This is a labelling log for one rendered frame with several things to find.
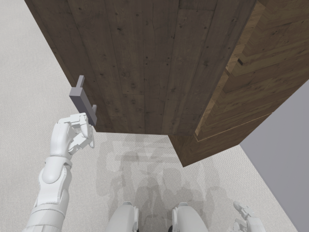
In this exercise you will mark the right robot thigh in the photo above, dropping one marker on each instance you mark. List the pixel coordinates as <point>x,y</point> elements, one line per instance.
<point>186,219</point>

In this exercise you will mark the robot left forearm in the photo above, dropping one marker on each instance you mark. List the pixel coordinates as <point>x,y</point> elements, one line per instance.
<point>51,205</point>

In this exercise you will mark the left robot thigh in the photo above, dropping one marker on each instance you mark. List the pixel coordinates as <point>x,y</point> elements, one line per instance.
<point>124,219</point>

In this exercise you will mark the cupboard door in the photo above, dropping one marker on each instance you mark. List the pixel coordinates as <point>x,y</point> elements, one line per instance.
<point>150,66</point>

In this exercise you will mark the handle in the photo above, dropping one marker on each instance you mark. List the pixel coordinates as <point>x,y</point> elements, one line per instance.
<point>81,102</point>

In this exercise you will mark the robot left hand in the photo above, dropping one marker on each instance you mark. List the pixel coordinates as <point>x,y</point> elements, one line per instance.
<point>62,136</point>

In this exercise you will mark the robot thigh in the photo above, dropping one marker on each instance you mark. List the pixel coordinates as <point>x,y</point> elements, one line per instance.
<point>124,219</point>
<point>186,219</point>

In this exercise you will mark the robot right hand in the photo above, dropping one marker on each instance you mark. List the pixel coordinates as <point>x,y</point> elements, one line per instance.
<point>254,224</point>

